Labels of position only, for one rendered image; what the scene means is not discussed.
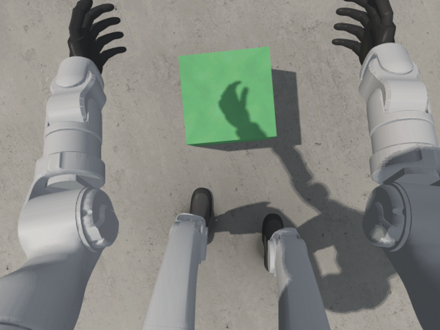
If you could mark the right robot forearm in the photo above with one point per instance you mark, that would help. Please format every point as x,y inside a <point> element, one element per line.
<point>400,122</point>

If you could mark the robot left upper arm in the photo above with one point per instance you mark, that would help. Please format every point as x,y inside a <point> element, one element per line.
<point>63,235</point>

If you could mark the robot left foot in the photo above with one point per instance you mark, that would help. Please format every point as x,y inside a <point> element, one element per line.
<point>201,204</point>

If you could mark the right robot hand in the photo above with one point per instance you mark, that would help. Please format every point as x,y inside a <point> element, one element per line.
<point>377,22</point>

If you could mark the left robot hand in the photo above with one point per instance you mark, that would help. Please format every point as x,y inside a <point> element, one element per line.
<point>83,33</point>

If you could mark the robot right upper arm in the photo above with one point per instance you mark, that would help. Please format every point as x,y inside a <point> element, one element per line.
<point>404,220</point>

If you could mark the left robot shin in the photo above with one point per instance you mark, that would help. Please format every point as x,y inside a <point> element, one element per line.
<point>186,216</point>

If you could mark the carton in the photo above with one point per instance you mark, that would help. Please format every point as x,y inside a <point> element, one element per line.
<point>227,96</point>

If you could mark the left robot forearm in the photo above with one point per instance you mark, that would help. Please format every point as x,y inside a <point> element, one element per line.
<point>73,131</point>

